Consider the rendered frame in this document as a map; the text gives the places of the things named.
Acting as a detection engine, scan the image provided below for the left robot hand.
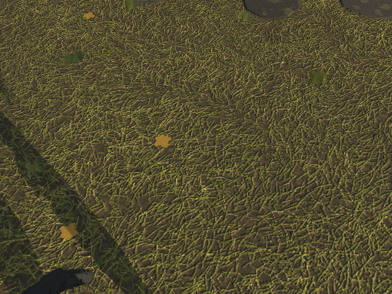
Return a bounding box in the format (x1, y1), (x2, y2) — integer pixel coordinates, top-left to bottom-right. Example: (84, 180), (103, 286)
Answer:
(21, 268), (94, 294)

